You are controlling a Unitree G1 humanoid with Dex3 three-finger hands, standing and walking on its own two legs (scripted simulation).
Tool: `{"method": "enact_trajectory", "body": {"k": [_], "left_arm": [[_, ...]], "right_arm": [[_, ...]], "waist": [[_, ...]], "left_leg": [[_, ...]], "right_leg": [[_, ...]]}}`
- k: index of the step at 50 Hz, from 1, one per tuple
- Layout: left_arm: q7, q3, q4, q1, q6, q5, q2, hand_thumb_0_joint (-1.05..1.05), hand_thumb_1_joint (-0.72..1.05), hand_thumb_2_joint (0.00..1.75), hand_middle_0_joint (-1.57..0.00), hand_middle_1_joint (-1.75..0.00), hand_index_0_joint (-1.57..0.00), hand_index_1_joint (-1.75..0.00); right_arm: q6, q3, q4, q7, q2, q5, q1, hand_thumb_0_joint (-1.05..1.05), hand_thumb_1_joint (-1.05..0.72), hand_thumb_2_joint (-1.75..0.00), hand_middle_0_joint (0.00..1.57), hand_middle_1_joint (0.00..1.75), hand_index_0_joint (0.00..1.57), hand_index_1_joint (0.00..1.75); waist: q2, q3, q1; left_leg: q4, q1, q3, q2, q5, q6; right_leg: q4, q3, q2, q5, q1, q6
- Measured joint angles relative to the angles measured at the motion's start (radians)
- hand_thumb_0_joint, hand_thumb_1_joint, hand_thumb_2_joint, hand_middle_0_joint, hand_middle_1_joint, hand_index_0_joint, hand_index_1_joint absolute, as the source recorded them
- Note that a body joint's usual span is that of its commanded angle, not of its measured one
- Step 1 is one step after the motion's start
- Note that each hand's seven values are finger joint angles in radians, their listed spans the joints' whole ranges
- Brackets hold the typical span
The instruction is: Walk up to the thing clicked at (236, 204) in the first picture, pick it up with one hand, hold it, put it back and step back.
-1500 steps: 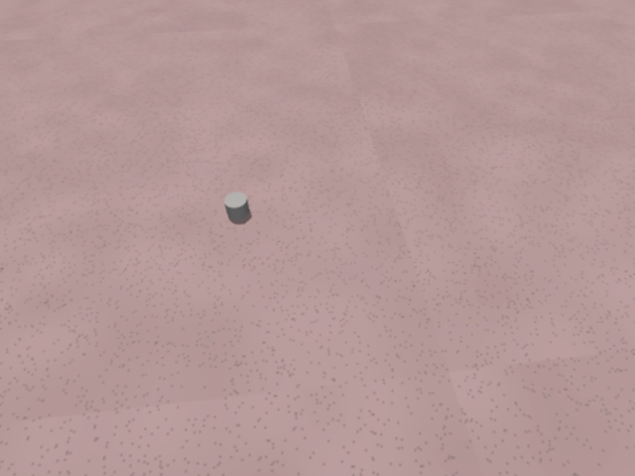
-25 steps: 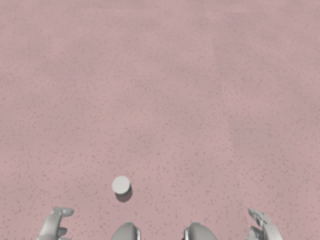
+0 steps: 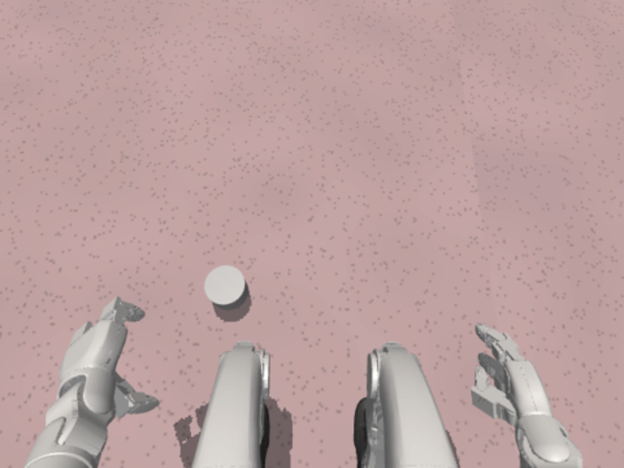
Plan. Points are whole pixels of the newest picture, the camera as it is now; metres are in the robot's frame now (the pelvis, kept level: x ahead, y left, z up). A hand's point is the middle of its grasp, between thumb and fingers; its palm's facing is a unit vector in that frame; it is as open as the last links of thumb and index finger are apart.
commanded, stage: rise first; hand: left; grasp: from above
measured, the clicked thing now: (227, 288) +0.44 +0.22 -0.52
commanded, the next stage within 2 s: approach in 1.78 s
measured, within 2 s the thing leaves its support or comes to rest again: neither
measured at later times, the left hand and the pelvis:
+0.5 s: hand (166, 319) +0.33 +0.28 -0.31, palm faces -0.49 -0.20 -0.85, open 14.0 cm; pelvis -0.05 +0.01 -0.15, yaw -3 degrees
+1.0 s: hand (182, 302) +0.37 +0.27 -0.37, palm faces -0.47 -0.03 -0.88, open 14.1 cm; pelvis -0.05 +0.01 -0.20, yaw -4 degrees
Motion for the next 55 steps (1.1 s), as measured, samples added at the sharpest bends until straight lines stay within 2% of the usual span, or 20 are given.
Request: {"method": "enact_trajectory", "body": {"k": [6,13,20,31,41,55], "left_arm": [[0.035,0.004,0.091,-0.17,-0.041,0.112,0.04,0.0,-0.49,0.98,-0.08,-1.08,-0.08,-1.07],[0.057,0.007,0.21,-0.338,-0.089,0.221,0.087,0.0,-0.49,1.0,-0.08,-1.07,-0.08,-1.06],[0.086,0.009,0.324,-0.44,-0.143,0.321,0.142,0.0,-0.5,1.01,-0.07,-1.07,-0.07,-1.06],[0.18,-0.008,0.471,-0.557,-0.184,0.474,0.197,0.0,-0.53,1.03,-0.08,-1.03,-0.07,-1.02],[0.233,-0.009,0.558,-0.637,-0.187,0.566,0.213,0.0,-0.54,1.03,-0.08,-0.99,-0.07,-0.99],[0.284,0.001,0.643,-0.703,-0.223,0.642,0.246,0.0,-0.52,1.01,-0.09,-1.0,-0.09,-0.99]], "right_arm": [[0.021,-0.015,0.054,0.018,-0.013,-0.01,-0.014,0.0,-0.87,-0.89,0.2,0.3,0.2,0.3],[0.055,-0.027,0.105,0.031,-0.008,-0.025,0.016,0.01,-0.87,-0.89,0.2,0.3,0.2,0.3],[0.088,-0.02,0.13,0.042,0.004,-0.04,0.058,0.01,-0.88,-0.89,0.2,0.3,0.2,0.3],[0.114,0.003,0.16,0.063,0.001,-0.07,0.07,0.0,-0.89,-0.89,0.2,0.3,0.2,0.3],[0.121,0.012,0.165,0.084,0.004,-0.097,0.047,0.0,-0.9,-0.9,0.2,0.3,0.2,0.3],[0.125,0.025,0.176,0.103,0.011,-0.13,0.033,0.0,-0.91,-0.9,0.2,0.3,0.2,0.3]], "waist": [[0.011,0.013,0.001],[0.02,0.042,-0.007],[0.017,0.06,-0.04],[0.004,0.077,-0.092],[0.004,0.087,-0.111],[-0.004,0.11,-0.125]], "left_leg": [[0.171,-0.202,-0.014,0.002,-0.018,-0.005],[0.321,-0.369,-0.031,0.002,-0.014,-0.006],[0.422,-0.475,-0.046,-0.001,-0.002,0.0],[0.529,-0.579,-0.058,-0.011,-0.002,0.011],[0.599,-0.644,-0.064,-0.018,-0.011,0.015],[0.668,-0.702,-0.074,-0.022,-0.022,0.008]], "right_leg": [[0.168,0.001,0.005,-0.015,-0.203,-0.006],[0.309,-0.001,0.011,-0.004,-0.367,-0.007],[0.394,-0.006,0.016,0.015,-0.463,0.0],[0.484,-0.008,0.014,0.016,-0.55,0.011],[0.549,-0.005,0.014,0.007,-0.609,0.019],[0.62,-0.005,0.017,-0.003,-0.671,0.018]]}}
